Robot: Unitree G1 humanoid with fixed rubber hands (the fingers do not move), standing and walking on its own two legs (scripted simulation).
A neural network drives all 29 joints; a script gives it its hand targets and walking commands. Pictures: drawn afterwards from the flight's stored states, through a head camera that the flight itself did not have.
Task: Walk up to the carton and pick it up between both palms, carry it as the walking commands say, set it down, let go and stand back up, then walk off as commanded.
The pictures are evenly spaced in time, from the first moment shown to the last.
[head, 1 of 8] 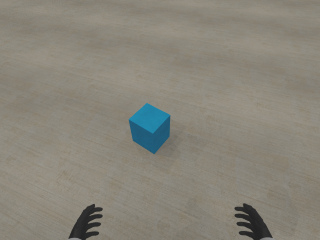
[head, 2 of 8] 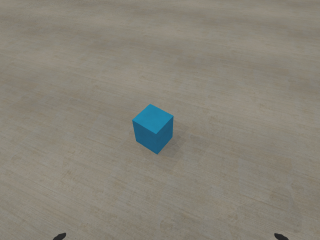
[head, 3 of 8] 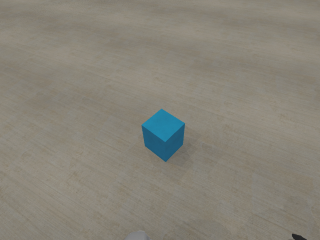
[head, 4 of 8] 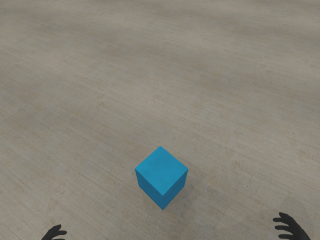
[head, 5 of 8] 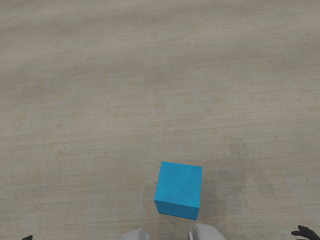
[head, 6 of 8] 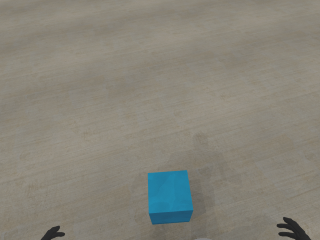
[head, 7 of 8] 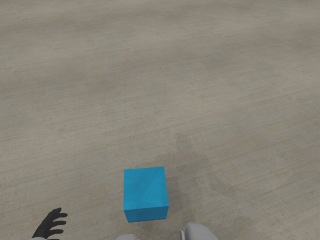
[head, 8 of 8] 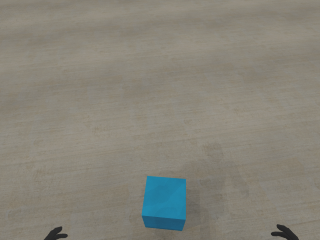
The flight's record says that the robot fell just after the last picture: no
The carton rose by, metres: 0.00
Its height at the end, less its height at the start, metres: +0.00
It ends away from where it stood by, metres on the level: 0.00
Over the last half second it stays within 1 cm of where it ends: yes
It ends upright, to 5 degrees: yes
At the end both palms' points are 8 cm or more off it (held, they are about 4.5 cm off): yes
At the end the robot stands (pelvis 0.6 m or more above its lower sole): yes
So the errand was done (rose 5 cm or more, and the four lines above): no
